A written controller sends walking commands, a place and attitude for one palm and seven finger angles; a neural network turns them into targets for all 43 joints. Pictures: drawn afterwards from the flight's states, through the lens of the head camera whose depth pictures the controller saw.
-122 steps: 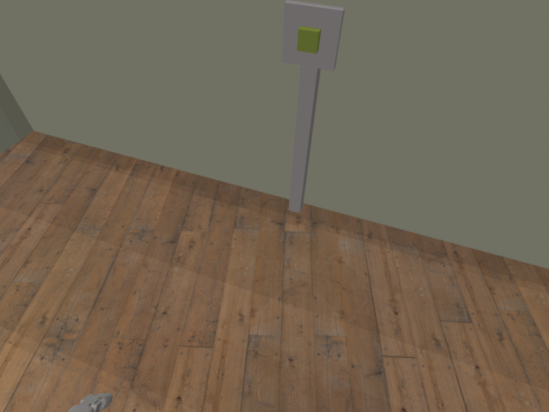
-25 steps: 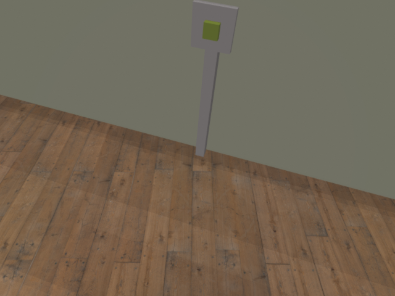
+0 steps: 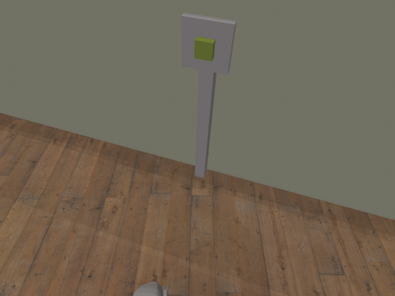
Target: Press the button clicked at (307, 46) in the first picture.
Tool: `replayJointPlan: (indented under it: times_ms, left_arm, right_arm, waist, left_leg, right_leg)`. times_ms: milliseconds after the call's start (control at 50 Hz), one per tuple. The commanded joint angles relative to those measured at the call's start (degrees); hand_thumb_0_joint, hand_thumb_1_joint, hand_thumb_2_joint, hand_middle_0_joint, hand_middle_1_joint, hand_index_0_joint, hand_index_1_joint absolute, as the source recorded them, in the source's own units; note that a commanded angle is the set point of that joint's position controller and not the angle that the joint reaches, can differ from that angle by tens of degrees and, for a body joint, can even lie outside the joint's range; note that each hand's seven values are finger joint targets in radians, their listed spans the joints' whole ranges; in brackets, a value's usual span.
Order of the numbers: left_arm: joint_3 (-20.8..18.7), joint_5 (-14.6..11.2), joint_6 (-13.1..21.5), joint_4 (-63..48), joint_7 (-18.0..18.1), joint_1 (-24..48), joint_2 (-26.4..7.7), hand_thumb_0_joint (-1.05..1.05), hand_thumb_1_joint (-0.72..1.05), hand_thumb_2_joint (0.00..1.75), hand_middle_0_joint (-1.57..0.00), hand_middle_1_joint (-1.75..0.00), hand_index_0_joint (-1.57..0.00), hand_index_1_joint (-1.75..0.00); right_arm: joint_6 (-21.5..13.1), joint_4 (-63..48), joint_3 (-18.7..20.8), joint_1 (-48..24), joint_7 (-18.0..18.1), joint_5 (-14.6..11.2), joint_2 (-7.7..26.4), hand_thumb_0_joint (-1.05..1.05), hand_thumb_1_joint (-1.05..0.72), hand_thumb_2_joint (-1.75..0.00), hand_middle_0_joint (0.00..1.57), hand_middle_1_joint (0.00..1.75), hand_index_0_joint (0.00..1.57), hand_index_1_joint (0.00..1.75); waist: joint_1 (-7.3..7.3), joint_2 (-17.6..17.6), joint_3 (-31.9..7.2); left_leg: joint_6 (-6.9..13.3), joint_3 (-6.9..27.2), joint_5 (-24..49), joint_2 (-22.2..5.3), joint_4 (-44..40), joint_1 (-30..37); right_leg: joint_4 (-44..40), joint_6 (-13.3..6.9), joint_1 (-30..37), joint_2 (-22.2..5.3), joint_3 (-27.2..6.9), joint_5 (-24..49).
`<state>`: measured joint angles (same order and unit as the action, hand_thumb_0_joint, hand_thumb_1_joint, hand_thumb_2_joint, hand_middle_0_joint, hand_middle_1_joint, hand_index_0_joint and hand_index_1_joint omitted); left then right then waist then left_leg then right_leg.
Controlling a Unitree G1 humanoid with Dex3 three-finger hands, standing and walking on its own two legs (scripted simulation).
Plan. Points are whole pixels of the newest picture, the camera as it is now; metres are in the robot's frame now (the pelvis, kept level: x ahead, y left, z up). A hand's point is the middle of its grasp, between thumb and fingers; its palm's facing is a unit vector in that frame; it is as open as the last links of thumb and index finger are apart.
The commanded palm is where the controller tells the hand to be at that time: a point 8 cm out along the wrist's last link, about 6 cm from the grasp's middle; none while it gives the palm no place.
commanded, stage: turn to face it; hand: left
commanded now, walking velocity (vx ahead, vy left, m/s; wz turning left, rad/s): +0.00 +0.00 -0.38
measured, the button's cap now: (204, 48) +0.86 +0.00 +0.08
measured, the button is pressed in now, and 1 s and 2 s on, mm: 0 0 0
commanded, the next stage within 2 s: take the last steps up to it in 0.36 s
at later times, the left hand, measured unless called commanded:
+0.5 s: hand out of the picture +0.15 +0.21 -0.17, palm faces -0.11 -0.98 -0.18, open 7.4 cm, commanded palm none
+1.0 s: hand (122, 292) +0.17 +0.18 -0.19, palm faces -0.13 -0.99 -0.11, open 7.4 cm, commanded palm none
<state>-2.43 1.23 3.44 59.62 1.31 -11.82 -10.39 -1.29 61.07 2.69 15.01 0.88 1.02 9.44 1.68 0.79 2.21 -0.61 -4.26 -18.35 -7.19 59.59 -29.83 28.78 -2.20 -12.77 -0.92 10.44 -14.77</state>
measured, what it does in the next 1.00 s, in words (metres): walks ahead: left foot, then right foot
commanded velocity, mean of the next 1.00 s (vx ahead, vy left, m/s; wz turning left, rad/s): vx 0.16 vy -0.01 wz -0.17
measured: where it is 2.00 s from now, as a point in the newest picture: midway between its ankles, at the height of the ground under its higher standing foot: (197, 284)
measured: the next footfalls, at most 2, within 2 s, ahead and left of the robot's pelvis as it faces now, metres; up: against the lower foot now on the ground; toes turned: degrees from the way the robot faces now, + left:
left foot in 0.12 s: +0.17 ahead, +0.12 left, +0.00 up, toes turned +6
right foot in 0.58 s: +0.11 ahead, -0.10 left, +0.00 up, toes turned -18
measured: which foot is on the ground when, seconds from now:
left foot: up 0.00-0.10, down 0.12-0.58, up 0.60-0.96, down 0.98-1.00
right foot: down 0.00-0.14, up 0.16-0.56, down 0.58-0.98, up 1.00-1.00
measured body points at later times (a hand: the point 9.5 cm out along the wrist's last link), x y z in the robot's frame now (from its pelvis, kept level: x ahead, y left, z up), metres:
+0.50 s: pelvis +0.09 +0.03 +0.00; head +0.11 +0.04 +0.45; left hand +0.15 +0.26 -0.16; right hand +0.11 -0.21 -0.14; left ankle +0.13 +0.12 -0.73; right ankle +0.06 -0.10 -0.70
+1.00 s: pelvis +0.19 +0.02 -0.01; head +0.21 +0.04 +0.44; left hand +0.18 +0.24 -0.18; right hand +0.17 -0.22 -0.15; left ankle +0.25 +0.11 -0.74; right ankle +0.07 -0.09 -0.73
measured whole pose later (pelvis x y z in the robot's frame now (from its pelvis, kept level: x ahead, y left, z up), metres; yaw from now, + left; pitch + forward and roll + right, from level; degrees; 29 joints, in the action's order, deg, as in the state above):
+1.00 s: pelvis +0.19 +0.02 -0.01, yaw -13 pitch +0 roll -1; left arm -2.4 1.1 1.7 64.9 -0.1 -23.0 -8.0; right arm -2.2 61.0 3.1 14.8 -0.6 1.6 9.0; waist -1.1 -1.9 1.1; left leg 1.0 -8.3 -14.5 -4.8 34.8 -19.7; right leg 33.3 0.2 -6.9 -2.1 4.7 -24.7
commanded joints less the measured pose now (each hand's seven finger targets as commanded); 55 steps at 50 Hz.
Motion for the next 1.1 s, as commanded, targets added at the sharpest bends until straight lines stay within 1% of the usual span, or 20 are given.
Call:
replayJointPlan:
  times_ms: [0,80,100,120,140,200,280,440,520,540,560,580,700,840,920,940,960,980,1040,1080]
  left_arm:
    - [-0.42,0.07,-0.25,-1.05,-0.16,-3.83,-5.15,0.0,0.9,0.9,-0.2,-0.3,-0.2,-0.3]
    - [-1.29,-0.24,-1.63,-1.43,-0.04,-5.18,-6.12,0.0,0.9,0.9,-0.2,-0.3,-0.2,-0.3]
    - [-1.15,-0.43,-2.02,-1.62,-0.11,-6.59,-4.71,0.0,0.9,0.9,-0.2,-0.3,-0.2,-0.3]
    - [-0.94,-1.0,-2.54,-1.92,-0.28,-8.86,-2.5,0.0,0.9,0.9,-0.2,-0.3,-0.2,-0.3]
    - [-0.87,-0.86,-3.03,-2.47,-0.25,-9.47,-2.46,0.0,0.9,0.9,-0.2,-0.3,-0.2,-0.3]
    - [-1.72,0.06,-3.87,-1.73,-0.6,-6.7,-3.46,0.0,0.9,0.9,-0.2,-0.3,-0.2,-0.3]
    - [-1.77,-0.03,-4.76,-1.2,-0.91,-8.54,-1.42,0.0,0.9,0.9,-0.2,-0.3,-0.2,-0.3]
    - [-1.44,0.17,-5.1,-3.48,-0.74,-4.11,-0.7,0.0,0.9,0.9,-0.2,-0.3,-0.2,-0.3]
    - [-1.44,0.57,-4.03,-1.52,-1.1,-9.69,-1.69,0.0,0.9,0.9,-0.2,-0.3,-0.2,-0.3]
    - [-1.87,0.96,-3.46,-1.18,-0.77,-10.66,-4.74,0.0,0.9,0.9,-0.2,-0.3,-0.2,-0.3]
    - [-2.7,1.08,-3.04,-0.85,-0.28,-12.66,-10.09,0.0,0.9,0.9,-0.2,-0.3,-0.2,-0.3]
    - [-2.63,0.3,-3.16,-0.9,0.14,-14.51,-10.9,0.0,0.9,0.9,-0.2,-0.3,-0.2,-0.3]
    - [-1.54,0.16,-0.76,-1.26,0.0,-8.36,-5.91,0.0,0.9,0.9,-0.2,-0.3,-0.2,-0.3]
    - [-1.88,0.5,0.01,2.07,-0.4,-12.56,-6.86,0.0,0.9,0.9,-0.2,-0.3,-0.2,-0.3]
    - [-1.86,-0.16,-0.46,2.77,-0.59,-10.99,-5.53,0.0,0.9,0.9,-0.2,-0.3,-0.2,-0.3]
    - [-1.41,-0.27,-0.58,2.45,-0.97,-11.55,-3.19,0.0,0.9,0.9,-0.2,-0.3,-0.2,-0.3]
    - [-0.9,-0.67,-0.74,0.83,-1.35,-10.9,-0.04,0.0,0.9,0.9,-0.2,-0.3,-0.2,-0.3]
    - [-1.03,-0.06,-0.74,-1.21,-1.26,-7.32,-1.44,0.0,0.9,0.9,-0.2,-0.3,-0.2,-0.3]
    - [-1.17,0.33,-1.0,0.29,-2.04,-4.65,-1.12,0.0,0.9,0.9,-0.2,-0.3,-0.2,-0.3]
    - [-0.97,0.46,-1.6,0.96,-2.2,-6.18,0.31,0.0,0.9,0.9,-0.2,-0.3,-0.2,-0.3]
  right_arm:
    - [0.05,-0.64,-0.66,6.62,-0.51,0.07,-1.24,0.0,-0.9,-0.9,0.2,0.3,0.2,0.3]
    - [-1.25,-0.9,-0.15,6.25,-0.07,0.03,2.61,0.0,-0.9,-0.9,0.2,0.3,0.2,0.3]
    - [-1.69,-0.63,0.48,8.29,0.31,0.11,6.02,0.0,-0.9,-0.9,0.2,0.3,0.2,0.3]
    - [-1.75,-1.06,1.2,8.99,0.71,0.48,10.68,0.0,-0.9,-0.9,0.2,0.3,0.2,0.3]
    - [-1.02,-1.72,1.46,8.72,0.84,0.45,12.59,0.0,-0.9,-0.9,0.2,0.3,0.2,0.3]
    - [-0.89,-3.97,0.2,0.5,1.65,0.48,8.06,0.0,-0.9,-0.9,0.2,0.3,0.2,0.3]
    - [-0.97,-4.52,0.66,-1.02,1.6,0.23,6.89,0.0,-0.9,-0.9,0.2,0.3,0.2,0.3]
    - [0.38,-2.98,1.97,0.3,1.25,0.52,8.54,0.0,-0.9,-0.9,0.2,0.3,0.2,0.3]
    - [0.84,-2.74,2.09,-0.94,0.48,0.27,8.38,0.0,-0.9,-0.9,0.2,0.3,0.2,0.3]
    - [0.87,-3.2,1.61,-0.72,0.0,-0.02,5.66,0.0,-0.9,-0.9,0.2,0.3,0.2,0.3]
    - [0.98,-5.36,0.5,-3.36,-0.53,-0.19,1.8,0.0,-0.9,-0.9,0.2,0.3,0.2,0.3]
    - [1.38,-7.16,0.8,-8.12,-0.72,0.22,4.37,0.0,-0.9,-0.9,0.2,0.3,0.2,0.3]
    - [0.94,-2.84,1.47,-0.29,-1.86,0.82,2.85,0.0,-0.9,-0.9,0.2,0.3,0.2,0.3]
    - [-0.6,-5.01,1.21,-4.32,-2.08,0.2,1.89,0.0,-0.9,-0.9,0.2,0.3,0.2,0.3]
    - [-1.96,-1.33,1.09,5.5,-1.18,0.29,2.89,0.0,-0.9,-0.9,0.2,0.3,0.2,0.3]
    - [-2.31,0.74,1.89,11.83,-0.63,0.55,6.78,0.0,-0.9,-0.9,0.2,0.3,0.2,0.3]
    - [-2.39,2.0,3.19,18.15,-0.09,1.21,12.3,0.0,-0.9,-0.9,0.2,0.3,0.2,0.3]
    - [-1.6,2.16,2.89,19.57,0.28,0.95,12.92,0.0,-0.9,-0.9,0.2,0.3,0.2,0.3]
    - [-2.43,0.33,0.72,9.86,0.94,0.44,5.61,0.0,-0.9,-0.9,0.2,0.3,0.2,0.3]
    - [-3.18,0.61,0.15,8.75,1.15,0.44,4.4,0.0,-0.9,-0.9,0.2,0.3,0.2,0.3]
  waist:
    - [0.43,-8.99,2.12]
    - [0.62,-5.52,-1.7]
    - [1.08,2.87,-4.65]
    - [0.65,14.04,-6.06]
    - [0.62,17.8,-5.18]
    - [-0.92,10.65,0.01]
    - [-1.94,6.52,-3.54]
    - [-0.12,8.13,-3.96]
    - [-3.15,4.15,-4.21]
    - [-3.95,-4.53,-3.24]
    - [-5.67,-19.67,0.6]
    - [-7.89,-15.1,3.83]
    - [-1.51,-6.37,4.39]
    - [-3.75,-8.2,3.73]
    - [0.64,-3.11,1.09]
    - [2.98,6.76,-1.89]
    - [4.56,20.06,-4.17]
    - [4.97,15.85,-2.42]
    - [1.55,5.46,4.09]
    - [-0.3,4.67,3.66]
  left_leg:
    - [-1.65,-2.09,6.06,1.06,-13.54,10.69]
    - [-1.97,-2.49,14.22,1.96,-29.43,20.55]
    - [-0.76,1.54,23.91,-2.11,-32.7,26.47]
    - [4.37,12.83,33.42,-12.78,-35.71,29.43]
    - [9.7,18.18,32.06,-18.86,-40.04,25.89]
    - [9.51,11.81,25.45,-15.29,-42.91,18.86]
    - [8.15,2.15,29.23,-11.36,-41.98,20.7]
    - [9.4,1.75,25.26,-12.67,-39.94,23.01]
    - [4.37,-1.35,0.05,-9.89,-35.09,14.95]
    - [1.68,-4.52,-9.16,-6.0,-27.71,6.26]
    - [-1.45,-9.24,-15.97,0.76,-15.33,-5.01]
    - [-0.75,-2.98,-15.38,0.68,-7.55,-6.79]
    - [-1.41,-0.79,0.62,-0.08,-2.83,-2.85]
    - [-0.87,-1.77,-0.47,0.57,-17.5,0.32]
    - [-0.13,-4.38,5.93,3.31,-31.76,20.91]
    - [2.12,4.16,1.75,-2.02,-35.6,30.35]
    - [7.34,22.83,-2.84,-16.2,-44.19,35.3]
    - [10.66,28.79,-6.81,-19.86,-48.7,33.12]
    - [9.58,17.26,0.95,-15.17,-49.5,22.42]
    - [8.41,9.22,14.67,-12.16,-48.32,21.33]
  right_leg:
    - [-12.02,-6.26,-9.35,-11.49,-8.54,20.29]
    - [-3.29,-3.71,-4.89,-8.86,-10.35,17.63]
    - [2.74,-1.13,-6.36,-5.52,-8.67,9.86]
    - [10.71,2.19,-11.47,-0.38,-4.73,-7.51]
    - [22.22,2.94,-11.8,0.76,-5.31,-23.26]
    - [33.06,3.22,-14.5,-2.98,-9.62,-16.5]
    - [31.04,4.6,-12.49,-3.26,-8.11,-9.81]
    - [13.17,4.3,-8.01,-2.32,-5.41,-10.49]
    - [-2.82,2.84,4.51,-1.43,-4.04,-0.12]
    - [-9.13,0.2,9.91,-7.3,-12.47,-6.19]
    - [-18.4,-5.39,10.55,-18.88,-30.1,-15.59]
    - [-22.62,-9.41,5.49,-22.02,-34.26,-23.09]
    - [-18.99,-6.42,1.52,-13.29,-17.76,-6.27]
    - [-17.17,-7.82,6.2,-14.66,-17.41,-0.48]
    - [-5.77,-4.27,-1.92,-9.52,-12.31,1.01]
    - [6.2,-2.1,-8.72,-5.11,-9.05,-0.62]
    - [22.34,0.8,-18.9,0.81,-2.05,-14.27]
    - [32.11,0.11,-23.01,0.69,-6.69,-18.64]
    - [38.8,0.41,-23.25,-5.15,-9.7,-7.31]
    - [35.52,1.57,-20.28,-5.7,-9.19,-4.13]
